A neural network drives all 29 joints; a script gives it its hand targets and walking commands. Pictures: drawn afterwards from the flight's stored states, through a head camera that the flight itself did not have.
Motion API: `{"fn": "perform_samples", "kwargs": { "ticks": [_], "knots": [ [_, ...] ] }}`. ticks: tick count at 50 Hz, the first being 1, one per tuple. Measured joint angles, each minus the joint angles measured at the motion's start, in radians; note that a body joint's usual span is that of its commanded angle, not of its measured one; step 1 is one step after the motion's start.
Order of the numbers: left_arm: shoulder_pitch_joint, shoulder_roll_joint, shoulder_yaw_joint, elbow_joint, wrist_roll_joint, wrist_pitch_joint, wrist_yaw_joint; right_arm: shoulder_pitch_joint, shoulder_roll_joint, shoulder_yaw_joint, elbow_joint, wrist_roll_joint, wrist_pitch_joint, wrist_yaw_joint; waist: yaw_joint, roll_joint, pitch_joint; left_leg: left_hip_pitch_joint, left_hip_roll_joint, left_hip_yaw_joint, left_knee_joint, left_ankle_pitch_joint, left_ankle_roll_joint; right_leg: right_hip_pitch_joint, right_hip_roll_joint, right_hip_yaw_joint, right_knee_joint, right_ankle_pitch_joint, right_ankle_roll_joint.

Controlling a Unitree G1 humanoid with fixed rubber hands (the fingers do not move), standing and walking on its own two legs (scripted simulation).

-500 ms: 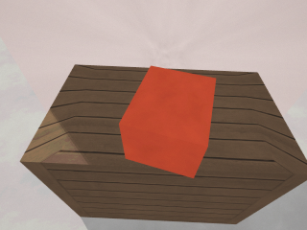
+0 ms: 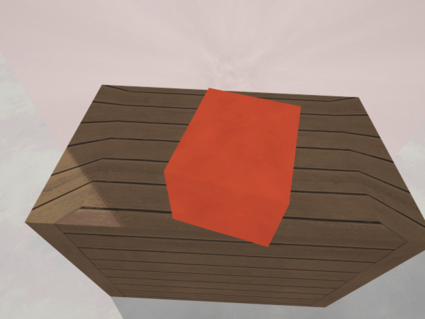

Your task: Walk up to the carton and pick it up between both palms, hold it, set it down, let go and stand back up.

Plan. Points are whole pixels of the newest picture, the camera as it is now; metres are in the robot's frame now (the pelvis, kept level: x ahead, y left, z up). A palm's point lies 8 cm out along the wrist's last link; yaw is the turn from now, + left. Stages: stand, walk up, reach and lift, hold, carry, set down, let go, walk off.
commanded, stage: stand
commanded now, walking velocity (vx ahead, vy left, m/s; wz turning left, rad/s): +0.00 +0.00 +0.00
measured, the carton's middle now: (236, 162) +0.44 -0.04 +0.02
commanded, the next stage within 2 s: none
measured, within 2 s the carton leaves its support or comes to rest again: neither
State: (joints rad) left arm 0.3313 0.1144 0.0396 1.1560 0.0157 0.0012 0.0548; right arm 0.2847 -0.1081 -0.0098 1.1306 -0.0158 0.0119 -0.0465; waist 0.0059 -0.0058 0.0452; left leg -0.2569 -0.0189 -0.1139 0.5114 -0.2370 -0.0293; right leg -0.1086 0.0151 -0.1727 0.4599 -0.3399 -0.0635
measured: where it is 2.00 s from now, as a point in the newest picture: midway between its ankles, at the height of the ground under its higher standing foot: outside the picture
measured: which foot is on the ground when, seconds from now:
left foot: down 0.00-1.00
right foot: down 0.00-1.00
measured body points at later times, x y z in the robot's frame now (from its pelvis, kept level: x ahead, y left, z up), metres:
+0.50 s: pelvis +0.00 +0.00 +0.00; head +0.01 +0.01 +0.45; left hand -0.02 +0.22 -0.16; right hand +0.01 -0.21 -0.16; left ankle +0.03 +0.14 -0.74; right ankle -0.05 -0.07 -0.74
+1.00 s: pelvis +0.01 +0.00 +0.00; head +0.03 +0.01 +0.45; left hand -0.04 +0.22 -0.16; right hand +0.00 -0.20 -0.16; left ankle +0.03 +0.14 -0.74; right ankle -0.05 -0.07 -0.74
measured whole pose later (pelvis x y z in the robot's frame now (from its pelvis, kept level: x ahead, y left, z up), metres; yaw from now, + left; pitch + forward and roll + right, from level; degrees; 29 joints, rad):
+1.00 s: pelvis +0.01 +0.00 +0.00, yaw +0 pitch -1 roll +0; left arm 0.33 0.11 0.04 1.16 0.01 0.00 0.05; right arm 0.28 -0.10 -0.01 1.14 -0.01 0.01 -0.04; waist 0.01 -0.01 0.06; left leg -0.25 -0.02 -0.10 0.50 -0.24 -0.02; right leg -0.10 0.00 -0.17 0.45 -0.34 -0.05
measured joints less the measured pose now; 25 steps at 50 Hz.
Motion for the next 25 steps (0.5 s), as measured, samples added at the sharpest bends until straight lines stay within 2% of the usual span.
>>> {"fn": "perform_samples", "kwargs": {
  "ticks": [6, 25],
  "knots": [
    [-0.007, 0.002, 0.004, -0.006, 0.003, -0.004, 0.000, -0.008, 0.001, 0.000, 0.005, 0.002, 0.005, -0.001, 0.014, -0.002, 0.003, 0.000, 0.001, 0.002, 0.009, -0.006, 0.000, 0.000, 0.000, 0.000, 0.008, -0.006, 0.000],
    [-0.025, 0.000, 0.006, -0.011, 0.004, 0.000, 0.002, -0.025, -0.005, -0.006, -0.005, 0.001, 0.001, -0.012, 0.003, 0.000, 0.000, 0.009, -0.004, 0.007, 0.007, -0.007, 0.006, 0.011, -0.007, 0.001, 0.006, -0.008, 0.007]
  ]
}}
